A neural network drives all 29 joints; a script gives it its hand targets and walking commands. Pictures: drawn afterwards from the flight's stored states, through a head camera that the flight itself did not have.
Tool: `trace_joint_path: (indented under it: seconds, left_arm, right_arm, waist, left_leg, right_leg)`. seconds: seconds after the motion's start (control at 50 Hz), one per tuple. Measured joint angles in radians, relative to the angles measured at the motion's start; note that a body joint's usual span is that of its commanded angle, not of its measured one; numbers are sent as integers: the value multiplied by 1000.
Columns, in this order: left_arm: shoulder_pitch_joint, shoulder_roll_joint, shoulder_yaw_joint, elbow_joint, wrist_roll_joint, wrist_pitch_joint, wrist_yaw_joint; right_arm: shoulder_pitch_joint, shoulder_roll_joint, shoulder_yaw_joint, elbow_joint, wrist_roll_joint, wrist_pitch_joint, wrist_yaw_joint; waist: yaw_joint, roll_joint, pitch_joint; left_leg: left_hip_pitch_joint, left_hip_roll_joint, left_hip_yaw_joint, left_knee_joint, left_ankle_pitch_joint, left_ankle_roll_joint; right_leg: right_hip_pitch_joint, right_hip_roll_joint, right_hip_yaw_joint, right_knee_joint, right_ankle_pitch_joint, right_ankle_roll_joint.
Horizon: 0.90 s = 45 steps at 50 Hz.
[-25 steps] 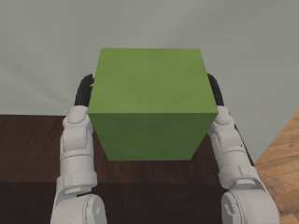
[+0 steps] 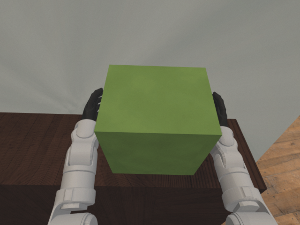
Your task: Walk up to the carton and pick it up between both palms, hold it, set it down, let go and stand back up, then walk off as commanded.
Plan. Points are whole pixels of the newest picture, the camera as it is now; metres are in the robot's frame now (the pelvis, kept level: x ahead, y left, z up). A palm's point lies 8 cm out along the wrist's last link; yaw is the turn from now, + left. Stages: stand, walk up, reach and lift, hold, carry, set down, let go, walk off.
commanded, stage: set down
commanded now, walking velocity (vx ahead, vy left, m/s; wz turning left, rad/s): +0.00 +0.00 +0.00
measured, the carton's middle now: (155, 124) +0.37 +0.00 +0.09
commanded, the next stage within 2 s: none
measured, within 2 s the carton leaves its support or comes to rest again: neither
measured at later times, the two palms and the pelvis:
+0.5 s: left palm (98, 120) +0.38 +0.16 +0.09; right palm (216, 122) +0.37 -0.18 +0.10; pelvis +0.01 +0.00 +0.00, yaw +0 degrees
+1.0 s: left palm (101, 126) +0.38 +0.15 +0.06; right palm (216, 128) +0.37 -0.18 +0.07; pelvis +0.01 +0.00 +0.00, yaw +0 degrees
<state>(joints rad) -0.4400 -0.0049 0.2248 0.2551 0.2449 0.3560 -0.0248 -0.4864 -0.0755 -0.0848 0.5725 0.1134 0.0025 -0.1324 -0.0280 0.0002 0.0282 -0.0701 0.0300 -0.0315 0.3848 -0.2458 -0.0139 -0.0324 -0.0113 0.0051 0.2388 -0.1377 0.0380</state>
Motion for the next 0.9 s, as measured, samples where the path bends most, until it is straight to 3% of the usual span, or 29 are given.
trace_joint_path:
  seconds: [0.1,0.28,0.56,0.9]
  left_arm:
    - [-23,-20,52,16,0,-19,-19]
    - [-109,-49,135,186,0,-87,-29]
    - [-78,-39,92,237,0,-186,4]
    - [-58,-41,76,257,0,-236,16]
  right_arm:
    - [-26,0,-2,6,-65,0,0]
    - [-92,0,-70,132,-180,-31,28]
    - [-73,0,-83,181,-156,-120,34]
    - [-47,0,-83,180,-141,-156,37]
  waist:
    - [0,-1,6]
    - [0,-1,14]
    - [0,-1,33]
    - [0,-1,39]
  left_leg:
    - [0,0,0,0,9,0]
    - [0,-1,0,-3,14,1]
    - [-14,-1,0,-6,-6,1]
    - [-31,-1,1,-6,-8,1]
  right_leg:
    - [0,0,0,0,9,0]
    - [-1,-1,0,0,11,0]
    - [-17,-1,-1,0,-10,0]
    - [-33,-1,-1,0,-11,2]
